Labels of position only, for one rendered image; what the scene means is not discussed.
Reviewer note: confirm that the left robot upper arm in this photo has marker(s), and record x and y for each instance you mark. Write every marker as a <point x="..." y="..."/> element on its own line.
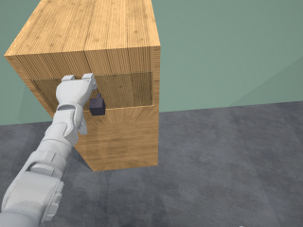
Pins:
<point x="34" y="199"/>

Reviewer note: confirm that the cabinet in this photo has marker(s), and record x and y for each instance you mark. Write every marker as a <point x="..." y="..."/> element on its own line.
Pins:
<point x="77" y="37"/>

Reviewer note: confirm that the left robot hand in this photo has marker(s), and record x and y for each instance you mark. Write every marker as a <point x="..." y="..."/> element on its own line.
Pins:
<point x="77" y="91"/>

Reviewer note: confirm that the handle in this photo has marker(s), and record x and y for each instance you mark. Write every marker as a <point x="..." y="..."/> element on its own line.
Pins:
<point x="97" y="105"/>

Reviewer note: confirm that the robot left forearm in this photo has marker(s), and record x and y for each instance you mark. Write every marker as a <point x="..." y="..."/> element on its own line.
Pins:
<point x="50" y="157"/>

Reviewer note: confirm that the drawer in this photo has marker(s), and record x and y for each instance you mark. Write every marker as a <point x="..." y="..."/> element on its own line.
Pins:
<point x="119" y="90"/>

